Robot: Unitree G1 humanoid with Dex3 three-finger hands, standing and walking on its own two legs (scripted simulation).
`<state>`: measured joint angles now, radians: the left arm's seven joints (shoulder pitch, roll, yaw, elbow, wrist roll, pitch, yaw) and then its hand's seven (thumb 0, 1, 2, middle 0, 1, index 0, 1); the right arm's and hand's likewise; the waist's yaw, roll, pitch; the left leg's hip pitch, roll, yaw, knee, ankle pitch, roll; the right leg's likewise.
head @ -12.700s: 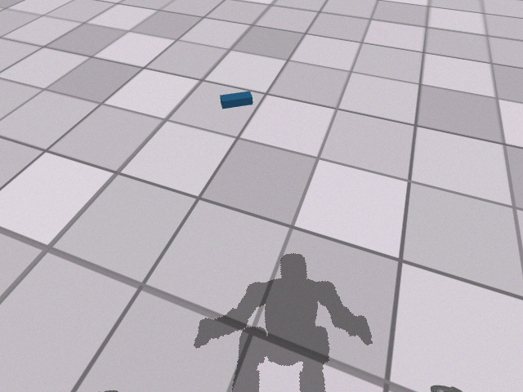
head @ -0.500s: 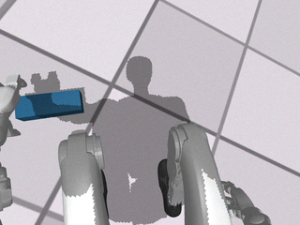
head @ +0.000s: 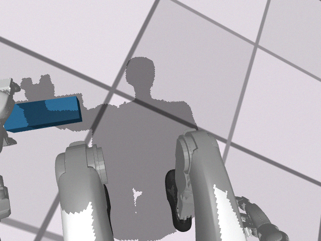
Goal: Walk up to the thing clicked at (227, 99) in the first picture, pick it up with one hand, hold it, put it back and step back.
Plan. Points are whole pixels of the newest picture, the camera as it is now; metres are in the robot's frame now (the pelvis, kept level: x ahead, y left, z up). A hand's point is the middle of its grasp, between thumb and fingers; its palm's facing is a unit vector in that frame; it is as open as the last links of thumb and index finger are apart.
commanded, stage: rise first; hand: left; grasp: from above
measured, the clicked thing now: (45, 114) +0.43 +0.31 -0.29
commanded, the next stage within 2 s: approach in 1.44 s
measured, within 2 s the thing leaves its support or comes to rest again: neither
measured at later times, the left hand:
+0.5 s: hand (8, 119) +0.39 +0.35 -0.17, palm faces -0.42 -0.10 -0.90, open 14.3 cm
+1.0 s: hand (9, 119) +0.39 +0.35 -0.17, palm faces -0.42 -0.11 -0.90, open 14.3 cm
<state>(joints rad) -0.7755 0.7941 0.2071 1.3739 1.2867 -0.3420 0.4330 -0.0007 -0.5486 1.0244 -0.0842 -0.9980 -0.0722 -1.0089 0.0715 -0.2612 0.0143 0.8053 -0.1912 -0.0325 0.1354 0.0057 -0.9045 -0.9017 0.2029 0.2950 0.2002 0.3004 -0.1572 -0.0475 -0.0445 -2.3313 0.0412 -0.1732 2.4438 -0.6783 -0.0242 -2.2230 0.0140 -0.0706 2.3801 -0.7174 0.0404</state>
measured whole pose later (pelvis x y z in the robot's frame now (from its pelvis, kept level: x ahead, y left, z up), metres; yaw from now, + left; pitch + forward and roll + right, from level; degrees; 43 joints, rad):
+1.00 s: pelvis +0.00 +0.00 +0.00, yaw +0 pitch +31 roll -8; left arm -0.79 0.79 0.20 1.42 1.30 -0.34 0.45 0.00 -0.58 1.06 -0.10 -0.99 -0.07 -1.03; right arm 0.07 -0.27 0.03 0.81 -0.19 -0.05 0.15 0.01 -0.91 -0.90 0.20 0.29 0.20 0.30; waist -0.18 -0.05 -0.04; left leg -2.34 0.03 -0.18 2.45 -0.66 -0.03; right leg -2.23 0.01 -0.07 2.39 -0.70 0.04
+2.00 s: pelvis -0.01 +0.00 +0.00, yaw -1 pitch +31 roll -7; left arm -0.93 0.72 0.15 1.57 1.34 -0.24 0.56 0.00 -0.55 1.04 -0.09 -1.01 -0.07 -1.02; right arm 0.10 -0.28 0.08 0.79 -0.21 -0.10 0.17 0.00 -0.90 -0.89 0.20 0.29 0.20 0.30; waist -0.27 -0.04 -0.03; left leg -2.34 0.04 -0.19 2.45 -0.66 -0.03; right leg -2.25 0.03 -0.08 2.38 -0.68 0.04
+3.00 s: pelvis +0.00 +0.00 -0.03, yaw -3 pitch +28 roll -10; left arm -0.89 0.88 0.24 1.67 1.29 -0.26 0.62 0.00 -0.52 0.98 -0.07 -0.99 -0.06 -1.00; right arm 0.09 -0.29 0.15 0.82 -0.31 -0.21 0.26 0.01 -0.90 -0.90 0.20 0.29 0.20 0.30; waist -0.31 -0.08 0.08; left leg -2.37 0.03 -0.24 2.57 -0.71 -0.04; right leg -2.26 0.05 -0.11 2.46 -0.71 0.05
